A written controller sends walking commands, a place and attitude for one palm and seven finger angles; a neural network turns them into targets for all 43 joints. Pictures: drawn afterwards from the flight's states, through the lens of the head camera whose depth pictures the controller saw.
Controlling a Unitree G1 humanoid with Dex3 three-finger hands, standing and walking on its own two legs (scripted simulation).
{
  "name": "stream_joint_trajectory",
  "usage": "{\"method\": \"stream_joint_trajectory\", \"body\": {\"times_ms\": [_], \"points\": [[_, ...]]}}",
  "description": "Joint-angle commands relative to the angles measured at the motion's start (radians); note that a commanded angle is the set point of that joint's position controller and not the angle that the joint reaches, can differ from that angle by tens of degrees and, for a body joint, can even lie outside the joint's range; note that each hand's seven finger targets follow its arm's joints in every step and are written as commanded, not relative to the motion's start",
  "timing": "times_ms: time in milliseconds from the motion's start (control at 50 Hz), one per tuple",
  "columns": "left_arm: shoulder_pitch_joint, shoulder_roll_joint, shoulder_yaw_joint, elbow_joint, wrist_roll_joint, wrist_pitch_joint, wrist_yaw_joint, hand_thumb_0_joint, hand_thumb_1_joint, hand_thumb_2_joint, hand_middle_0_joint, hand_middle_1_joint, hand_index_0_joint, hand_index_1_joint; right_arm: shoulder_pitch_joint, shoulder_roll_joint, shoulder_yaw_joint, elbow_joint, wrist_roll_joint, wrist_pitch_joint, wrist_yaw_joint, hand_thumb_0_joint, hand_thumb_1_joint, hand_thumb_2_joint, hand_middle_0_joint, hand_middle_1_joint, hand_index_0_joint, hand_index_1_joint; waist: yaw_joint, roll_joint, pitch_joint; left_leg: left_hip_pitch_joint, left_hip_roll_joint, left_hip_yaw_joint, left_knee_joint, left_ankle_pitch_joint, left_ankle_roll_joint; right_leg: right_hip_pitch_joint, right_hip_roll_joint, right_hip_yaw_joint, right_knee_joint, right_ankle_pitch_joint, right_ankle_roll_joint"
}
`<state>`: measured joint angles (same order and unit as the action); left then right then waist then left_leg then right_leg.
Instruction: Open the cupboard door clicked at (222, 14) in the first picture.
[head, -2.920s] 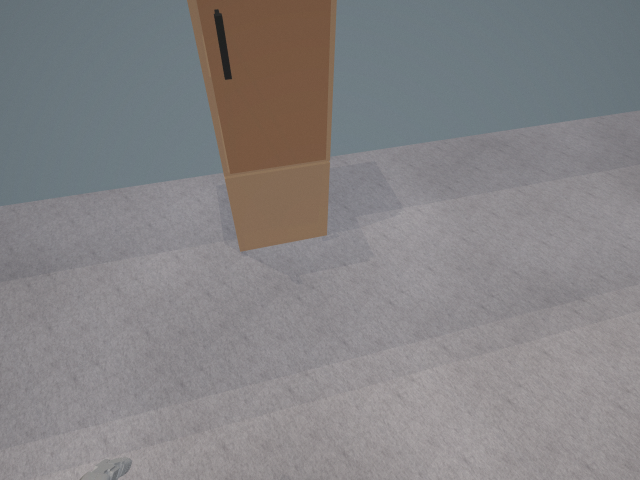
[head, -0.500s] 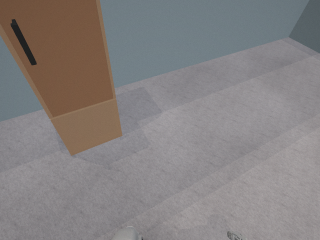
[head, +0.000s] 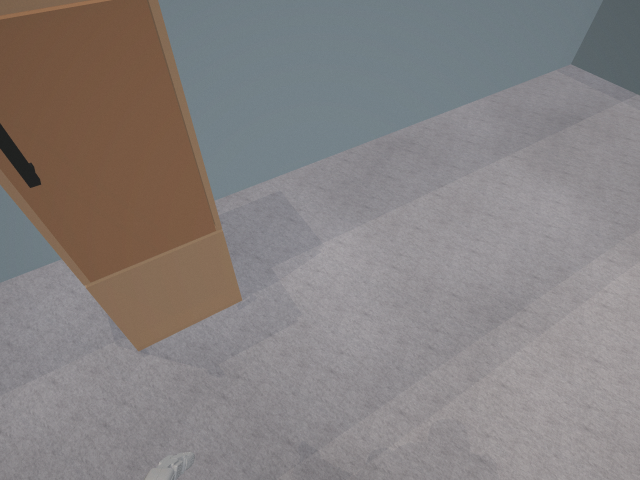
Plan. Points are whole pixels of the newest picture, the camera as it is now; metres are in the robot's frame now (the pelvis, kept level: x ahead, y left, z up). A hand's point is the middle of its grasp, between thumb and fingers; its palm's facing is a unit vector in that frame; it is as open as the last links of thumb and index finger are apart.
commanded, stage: turn to face it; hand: left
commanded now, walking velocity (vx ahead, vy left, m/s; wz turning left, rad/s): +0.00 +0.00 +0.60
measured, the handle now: (8, 142) +0.63 +0.52 +0.08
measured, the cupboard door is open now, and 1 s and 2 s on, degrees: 0 0 0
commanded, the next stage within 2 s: take the last steps up to it in 0.78 s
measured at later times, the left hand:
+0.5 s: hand out of the picture -0.07 +0.23 -0.19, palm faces +0.37 -0.89 -0.26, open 7.4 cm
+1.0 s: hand out of the picture +0.00 +0.20 -0.15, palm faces +0.45 -0.85 -0.27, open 7.4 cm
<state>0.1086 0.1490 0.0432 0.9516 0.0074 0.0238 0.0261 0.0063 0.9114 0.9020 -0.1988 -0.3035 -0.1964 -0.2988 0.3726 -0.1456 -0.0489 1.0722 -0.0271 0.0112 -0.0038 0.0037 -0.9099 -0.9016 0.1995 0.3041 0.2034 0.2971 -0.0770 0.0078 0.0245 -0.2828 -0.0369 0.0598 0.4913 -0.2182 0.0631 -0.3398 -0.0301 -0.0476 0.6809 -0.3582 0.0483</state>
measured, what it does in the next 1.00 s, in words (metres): steps on the spot, turning left: right foot, then left foot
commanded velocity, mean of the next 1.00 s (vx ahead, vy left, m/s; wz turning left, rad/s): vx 0.04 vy -0.01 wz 0.35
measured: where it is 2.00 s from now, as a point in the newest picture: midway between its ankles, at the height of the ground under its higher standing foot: outside the picture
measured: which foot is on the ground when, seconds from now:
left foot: down 0.00-0.04, up 0.06-0.46, down 0.48-0.96, up 0.98-1.00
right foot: up 0.00-0.02, down 0.04-0.48, up 0.50-0.94, down 0.96-1.00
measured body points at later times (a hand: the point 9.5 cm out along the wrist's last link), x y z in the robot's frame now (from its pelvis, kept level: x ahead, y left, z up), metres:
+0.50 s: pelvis -0.01 +0.02 -0.02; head +0.03 +0.05 +0.43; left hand -0.09 +0.27 -0.17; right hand +0.21 -0.20 -0.13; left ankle -0.04 +0.12 -0.74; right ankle +0.01 -0.11 -0.73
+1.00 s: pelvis +0.00 -0.01 +0.00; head +0.02 -0.03 +0.44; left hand -0.03 +0.25 -0.13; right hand +0.13 -0.20 -0.17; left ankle -0.04 +0.11 -0.73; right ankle +0.04 -0.09 -0.74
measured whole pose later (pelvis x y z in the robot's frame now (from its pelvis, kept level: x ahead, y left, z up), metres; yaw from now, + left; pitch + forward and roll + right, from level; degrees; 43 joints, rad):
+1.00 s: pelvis +0.00 -0.01 +0.00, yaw +27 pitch -1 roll +1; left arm 0.18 0.17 0.03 0.95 0.02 0.01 0.02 0.01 0.91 0.90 -0.20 -0.30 -0.20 -0.30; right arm 0.25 -0.20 -0.05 1.01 -0.02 0.04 0.00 0.01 -0.91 -0.90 0.20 0.30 0.21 0.30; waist -0.03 0.05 0.04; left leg -0.30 -0.02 -0.01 0.65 -0.38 0.00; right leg -0.23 -0.03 -0.07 0.57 -0.32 -0.02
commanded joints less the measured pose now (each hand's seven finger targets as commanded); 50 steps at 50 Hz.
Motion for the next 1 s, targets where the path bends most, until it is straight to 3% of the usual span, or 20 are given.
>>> {"method": "stream_joint_trajectory", "body": {"times_ms": [0,20,40,100,160,340,420,440,460,480,500,520,600,800,860,900,920,940,960,980], "points": [[0.139,0.134,0.038,-0.037,0.001,-0.033,0.015,0.0,0.9,0.9,-0.2,-0.3,-0.2,-0.3,-0.032,-0.155,-0.043,-0.094,0.021,-0.014,-0.007,0.0,-0.9,-0.9,0.2,0.3,0.2,0.3,0.098,-0.01,-0.104,-0.111,0.168,-0.25,0.025,0.213,0.011,0.318,-0.107,0.085,-0.343,0.244,-0.024],[0.166,0.217,0.055,-0.034,0.014,-0.038,0.024,0.0,0.9,0.9,-0.2,-0.3,-0.2,-0.3,-0.029,-0.093,-0.034,-0.119,0.026,-0.015,-0.003,0.0,-0.9,-0.9,0.2,0.3,0.2,0.3,0.102,-0.26,-0.113,-0.295,0.027,-0.081,0.211,-0.13,-0.066,0.447,-0.343,0.271,-0.365,0.425,-0.102],[0.19,0.243,0.054,-0.046,0.011,-0.035,0.02,0.0,0.9,0.9,-0.2,-0.3,-0.2,-0.3,-0.051,-0.121,-0.045,-0.14,0.013,-0.006,-0.005,0.0,-0.9,-0.9,0.2,0.3,0.2,0.3,0.113,-0.257,-0.11,-0.308,0.007,-0.044,0.422,-0.369,-0.089,0.351,-0.47,0.304,-0.365,0.569,-0.199],[0.061,0.161,0.036,-0.079,0.006,-0.036,0.022,0.0,0.9,0.9,-0.2,-0.3,-0.2,-0.3,-0.066,-0.117,-0.054,-0.11,0.006,0.033,0.008,0.0,-0.9,-0.9,0.2,0.3,0.2,0.3,0.051,-0.124,0.007,-0.304,0.078,-0.067,0.701,-0.23,-0.114,0.187,-0.34,0.105,-0.366,0.494,-0.183],[0.084,0.151,0.033,-0.073,0.011,-0.041,0.021,0.0,0.9,0.9,-0.2,-0.3,-0.2,-0.3,-0.091,-0.106,-0.05,-0.127,0.006,0.041,0.019,0.0,-0.9,-0.9,0.2,0.3,0.2,0.3,0.053,-0.129,0.026,-0.316,0.091,-0.043,0.708,-0.177,-0.127,0.183,-0.312,0.012,-0.359,0.484,-0.163],[0.175,0.249,0.054,-0.06,0.026,-0.021,0.006,0.0,0.9,0.9,-0.2,-0.3,-0.2,-0.3,-0.278,-0.124,-0.029,-0.22,0.011,0.039,0.031,0.0,-0.9,-0.9,0.2,0.3,0.2,0.3,0.119,-0.215,-0.004,-0.163,0.083,0.061,0.343,-0.205,-0.118,0.209,-0.344,-0.074,-0.28,0.514,-0.163],[0.166,0.274,0.062,-0.055,0.019,-0.014,-0.002,0.0,0.9,0.9,-0.2,-0.3,-0.2,-0.3,-0.208,-0.171,-0.03,-0.221,0.009,0.022,0.026,0.0,-0.9,-0.9,0.2,0.3,0.2,0.3,0.072,-0.169,-0.082,0.049,0.067,0.085,0.048,-0.05,-0.092,0.185,-0.323,-0.141,-0.112,0.515,-0.098],[0.167,0.254,0.06,-0.067,0.01,-0.012,-0.005,0.0,0.9,0.9,-0.2,-0.3,-0.2,-0.3,-0.137,-0.239,-0.047,-0.204,0.006,0.009,0.024,0.0,-0.9,-0.9,0.2,0.3,0.2,0.3,0.03,-0.031,-0.152,0.244,0.135,-0.006,-0.074,0.136,-0.062,0.076,-0.284,-0.167,0.072,0.426,-0.047],[0.145,0.184,0.041,-0.111,0.002,-0.011,-0.013,0.0,0.9,0.9,-0.2,-0.3,-0.2,-0.3,-0.077,-0.365,-0.076,-0.203,0.005,0.0,0.018,0.0,-0.9,-0.9,0.2,0.3,0.2,0.3,-0.005,0.313,-0.172,0.403,0.416,-0.373,-0.113,0.525,0.058,-0.225,-0.129,-0.172,0.313,-0.189,0.039],[0.096,0.182,0.03,-0.13,0.01,0.002,-0.005,0.0,0.9,0.9,-0.2,-0.3,-0.2,-0.3,-0.028,-0.397,-0.078,-0.18,0.016,0.007,0.009,0.0,-0.9,-0.9,0.2,0.3,0.2,0.3,-0.02,0.266,-0.195,0.36,0.49,-0.4,-0.108,0.723,0.146,-0.25,-0.101,-0.044,0.421,-0.328,0.032],[0.094,0.188,0.032,-0.117,0.013,0.01,-0.003,0.0,0.9,0.9,-0.2,-0.3,-0.2,-0.3,-0.066,-0.362,-0.067,-0.176,0.012,0.007,0.0,0.0,-0.9,-0.9,0.2,0.3,0.2,0.3,0.001,0.197,-0.161,0.322,0.461,-0.316,-0.111,0.667,0.154,-0.25,-0.124,-0.004,0.463,-0.274,0.024],[0.079,0.182,0.037,-0.1,0.012,0.012,-0.002,0.0,0.9,0.9,-0.2,-0.3,-0.2,-0.3,-0.116,-0.332,-0.06,-0.19,0.008,0.002,-0.009,0.0,-0.9,-0.9,0.2,0.3,0.2,0.3,0.01,0.239,-0.118,0.266,0.401,-0.297,-0.115,0.617,0.135,-0.254,-0.119,0.01,0.489,-0.215,0.028],[0.149,0.186,0.039,-0.043,0.01,0.014,-0.016,0.0,0.9,0.9,-0.2,-0.3,-0.2,-0.3,-0.223,-0.261,-0.032,-0.218,0.011,-0.009,-0.014,0.0,-0.9,-0.9,0.2,0.3,0.2,0.3,0.075,0.126,-0.071,0.183,0.283,-0.176,-0.133,0.553,0.085,-0.188,-0.09,0.015,0.484,-0.04,0.04],[0.078,0.139,0.024,-0.071,0.004,0.012,-0.003,0.0,0.9,0.9,-0.2,-0.3,-0.2,-0.3,-0.153,-0.238,-0.037,-0.172,0.002,0.001,-0.013,0.0,-0.9,-0.9,0.2,0.3,0.2,0.3,0.049,0.138,-0.049,0.162,0.284,-0.274,-0.16,0.39,0.121,-0.073,-0.045,0.013,0.156,-0.089,0.03],[0.119,0.128,0.021,-0.058,0.0,0.0,0.001,0.0,0.9,0.9,-0.2,-0.3,-0.2,-0.3,-0.168,-0.228,-0.037,-0.162,0.001,0.004,-0.011,0.0,-0.9,-0.9,0.2,0.3,0.2,0.3,0.071,0.133,-0.055,0.113,0.264,-0.298,-0.129,0.388,0.108,0.037,-0.015,0.005,-0.007,-0.039,0.014],[0.201,0.121,0.021,-0.02,0.002,-0.018,0.0,0.0,0.9,0.9,-0.2,-0.3,-0.2,-0.3,-0.171,-0.205,-0.032,-0.15,0.007,0.0,-0.009,0.0,-0.9,-0.9,0.2,0.3,0.2,0.3,0.11,0.079,-0.101,0.02,0.22,-0.27,-0.078,0.136,0.057,0.234,-0.014,-0.006,-0.23,0.115,0.007],[0.231,0.158,0.026,-0.007,0.014,-0.031,0.001,0.0,0.9,0.9,-0.2,-0.3,-0.2,-0.3,-0.157,-0.158,-0.026,-0.146,0.013,-0.002,-0.005,0.0,-0.9,-0.9,0.2,0.3,0.2,0.3,0.119,-0.042,-0.104,-0.092,0.144,-0.205,0.019,-0.073,0.003,0.349,-0.09,0.078,-0.35,0.075,-0.012],[0.256,0.245,0.038,-0.001,0.029,-0.04,0.005,0.0,0.9,0.9,-0.2,-0.3,-0.2,-0.3,-0.141,-0.085,-0.008,-0.161,0.02,-0.004,-0.001,0.0,-0.9,-0.9,0.2,0.3,0.2,0.3,0.125,-0.301,-0.071,-0.283,0.011,-0.07,0.228,-0.292,-0.062,0.407,-0.314,0.369,-0.469,-0.106,-0.096],[0.266,0.277,0.041,-0.015,0.02,-0.034,0.003,0.0,0.9,0.9,-0.2,-0.3,-0.2,-0.3,-0.184,-0.136,-0.021,-0.182,0.007,0.007,0.003,0.0,-0.9,-0.9,0.2,0.3,0.2,0.3,0.151,-0.289,0.002,-0.318,0.034,-0.082,0.387,-0.365,-0.066,0.265,-0.416,0.46,-0.556,-0.27,-0.169],[0.236,0.235,0.039,-0.02,0.017,-0.039,0.006,0.0,0.9,0.9,-0.2,-0.3,-0.2,-0.3,-0.194,-0.156,-0.031,-0.168,-0.004,0.013,0.01,0.0,-0.9,-0.9,0.2,0.3,0.2,0.3,0.136,-0.242,0.061,-0.336,0.058,-0.114,0.483,-0.288,-0.059,0.184,-0.38,0.448,-0.598,-0.373,-0.178]]}}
